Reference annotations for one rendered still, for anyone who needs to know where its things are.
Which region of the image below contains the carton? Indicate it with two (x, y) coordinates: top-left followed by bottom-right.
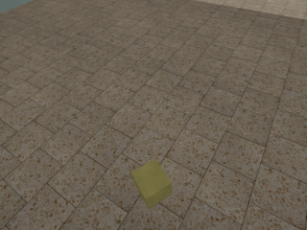
(131, 159), (172, 209)

